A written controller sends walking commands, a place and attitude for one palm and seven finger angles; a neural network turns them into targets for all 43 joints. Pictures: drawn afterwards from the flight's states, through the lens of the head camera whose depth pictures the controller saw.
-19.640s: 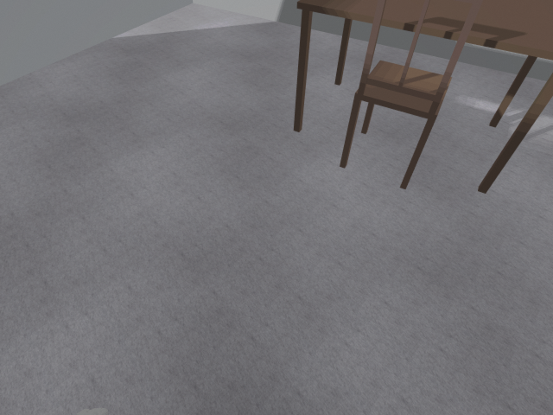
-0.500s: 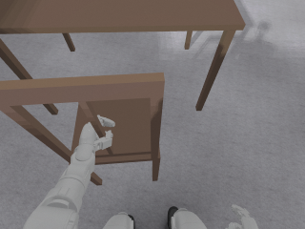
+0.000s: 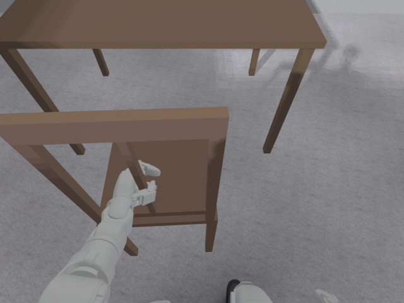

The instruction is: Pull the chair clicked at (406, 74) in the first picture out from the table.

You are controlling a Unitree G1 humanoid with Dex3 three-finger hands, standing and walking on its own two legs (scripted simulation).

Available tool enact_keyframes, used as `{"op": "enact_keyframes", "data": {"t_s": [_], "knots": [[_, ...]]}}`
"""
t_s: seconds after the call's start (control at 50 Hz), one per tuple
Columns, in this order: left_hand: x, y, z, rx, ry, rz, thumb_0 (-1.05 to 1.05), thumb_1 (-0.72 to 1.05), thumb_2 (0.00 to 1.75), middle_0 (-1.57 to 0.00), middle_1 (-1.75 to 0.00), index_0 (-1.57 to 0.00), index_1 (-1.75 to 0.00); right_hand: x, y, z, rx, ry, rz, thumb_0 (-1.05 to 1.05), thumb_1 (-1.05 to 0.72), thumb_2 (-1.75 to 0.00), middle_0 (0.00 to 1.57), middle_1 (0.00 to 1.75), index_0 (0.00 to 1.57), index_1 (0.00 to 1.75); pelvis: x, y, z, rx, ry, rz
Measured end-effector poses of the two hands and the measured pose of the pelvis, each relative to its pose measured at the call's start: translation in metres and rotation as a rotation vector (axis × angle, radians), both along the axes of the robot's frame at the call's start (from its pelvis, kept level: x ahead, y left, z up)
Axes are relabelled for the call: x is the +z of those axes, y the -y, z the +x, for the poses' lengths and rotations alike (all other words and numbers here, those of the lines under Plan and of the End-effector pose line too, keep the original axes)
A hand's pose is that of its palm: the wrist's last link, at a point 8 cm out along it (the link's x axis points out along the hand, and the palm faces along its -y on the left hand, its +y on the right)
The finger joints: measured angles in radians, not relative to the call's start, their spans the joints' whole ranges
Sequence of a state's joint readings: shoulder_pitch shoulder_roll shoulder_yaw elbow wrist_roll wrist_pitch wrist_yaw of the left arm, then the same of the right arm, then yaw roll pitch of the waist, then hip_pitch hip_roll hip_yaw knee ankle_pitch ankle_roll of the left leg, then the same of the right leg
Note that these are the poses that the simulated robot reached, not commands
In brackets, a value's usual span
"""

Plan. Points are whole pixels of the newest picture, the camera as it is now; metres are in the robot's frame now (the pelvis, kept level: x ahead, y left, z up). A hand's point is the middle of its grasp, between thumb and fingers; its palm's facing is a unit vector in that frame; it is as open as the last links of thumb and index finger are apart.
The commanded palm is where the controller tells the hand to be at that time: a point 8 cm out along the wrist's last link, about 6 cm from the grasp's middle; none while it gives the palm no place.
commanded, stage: step backward, pulling the chair out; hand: left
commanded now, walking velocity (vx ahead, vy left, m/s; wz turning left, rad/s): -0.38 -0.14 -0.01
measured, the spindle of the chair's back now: (141, 182) +0.37 +0.14 -0.04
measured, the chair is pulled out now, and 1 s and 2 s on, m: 0.38 0.51 0.60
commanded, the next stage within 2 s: stop walking, hand still on the chair in 1.00 s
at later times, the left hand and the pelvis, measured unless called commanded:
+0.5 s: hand (148, 209) +0.31 +0.12 -0.06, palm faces -0.06 -0.98 -0.21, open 5.0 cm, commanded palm +0.30 +0.17 -0.05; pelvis -0.05 +0.00 +0.00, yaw -3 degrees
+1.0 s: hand (140, 255) +0.22 +0.13 -0.05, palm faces -0.05 -0.97 -0.22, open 5.0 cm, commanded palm +0.21 +0.18 -0.05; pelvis -0.14 +0.00 +0.01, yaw -3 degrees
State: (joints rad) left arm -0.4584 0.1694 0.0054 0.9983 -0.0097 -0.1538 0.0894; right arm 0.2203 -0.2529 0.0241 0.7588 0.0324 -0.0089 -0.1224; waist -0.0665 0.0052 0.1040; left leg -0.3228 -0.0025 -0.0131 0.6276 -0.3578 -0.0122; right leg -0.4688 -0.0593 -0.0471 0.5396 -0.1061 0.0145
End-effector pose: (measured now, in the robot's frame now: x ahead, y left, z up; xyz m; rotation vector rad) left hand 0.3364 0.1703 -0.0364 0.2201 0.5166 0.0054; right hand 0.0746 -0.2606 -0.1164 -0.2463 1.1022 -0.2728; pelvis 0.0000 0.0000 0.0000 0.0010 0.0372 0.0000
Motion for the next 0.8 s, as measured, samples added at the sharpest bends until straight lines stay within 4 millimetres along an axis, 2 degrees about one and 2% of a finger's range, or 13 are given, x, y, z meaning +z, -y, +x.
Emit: {"op": "enact_keyframes", "data": {"t_s": [0.1,0.16,0.24,0.3,0.4,0.5,0.6,0.8], "knots": [[0.0,-0.001,-0.002,-0.01,-0.009,-0.008,0.03,0.74,0.82,-0.34,-1.29,-0.5,-1.45,0.006,-0.003,-0.005,0.006,-0.031,-0.01,0.01,-0.9,-0.9,0.2,0.3,0.2,0.3,0.003,-0.002,-0.005,-0.014,0.008,0.011],[0.0,-0.001,-0.004,0.005,-0.01,-0.007,0.03,0.74,0.82,-0.34,-1.29,-0.5,-1.45,0.003,-0.006,-0.005,0.017,-0.039,0.021,0.01,-0.9,-0.9,0.2,0.3,0.2,0.3,0.004,0.003,-0.005,-0.019,0.004,-0.005],[0.001,0.0,-0.006,0.023,-0.012,-0.003,0.03,0.74,0.82,-0.35,-1.27,-0.5,-1.45,0.001,-0.007,-0.005,0.01,-0.027,0.049,0.01,-0.9,-0.9,0.2,0.3,0.2,0.3,0.006,0.008,-0.017,-0.013,0.016,-0.021],[0.001,0.001,-0.011,0.016,-0.017,-0.003,0.03,0.74,0.81,-0.34,-1.27,-0.5,-1.45,0.004,-0.003,-0.007,0.004,-0.006,0.025,0.01,-0.9,-0.89,0.2,0.3,0.2,0.3,0.007,0.004,-0.025,-0.005,0.011,-0.014],[0.001,-0.001,-0.023,-0.014,-0.006,-0.005,0.03,0.75,0.8,-0.34,-1.27,-0.5,-1.45,0.012,0.001,-0.015,-0.014,0.003,-0.023,0.01,-0.9,-0.89,0.2,0.3,0.2,0.3,0.006,-0.005,-0.039,-0.027,0.015,0.004],[0.001,-0.002,-0.041,-0.007,0.006,0.002,0.02,0.74,0.81,-0.35,-1.28,-0.5,-1.45,0.009,-0.003,-0.025,0.002,0.008,0.009,0.01,-0.9,-0.9,0.2,0.3,0.2,0.3,0.004,0.002,-0.048,-0.047,0.004,0.002],[0.002,-0.001,-0.059,0.01,0.005,0.011,0.02,0.73,0.81,-0.36,-1.27,-0.5,-1.45,0.004,-0.004,-0.041,-0.019,0.015,0.044,0.01,-0.9,-0.9,0.2,0.3,0.2,0.3,0.006,0.008,-0.065,-0.038,0.02,-0.022],[0.003,-0.004,-0.096,-0.024,-0.011,-0.007,0.02,0.75,0.8,-0.33,-1.28,-0.5,-1.45,0.015,-0.005,-0.089,-0.014,-0.015,-0.03,0.01,-0.9,-0.9,0.2,0.3,0.2,0.3,0.007,-0.009,-0.101,-0.034,0.02,0.008]]}}
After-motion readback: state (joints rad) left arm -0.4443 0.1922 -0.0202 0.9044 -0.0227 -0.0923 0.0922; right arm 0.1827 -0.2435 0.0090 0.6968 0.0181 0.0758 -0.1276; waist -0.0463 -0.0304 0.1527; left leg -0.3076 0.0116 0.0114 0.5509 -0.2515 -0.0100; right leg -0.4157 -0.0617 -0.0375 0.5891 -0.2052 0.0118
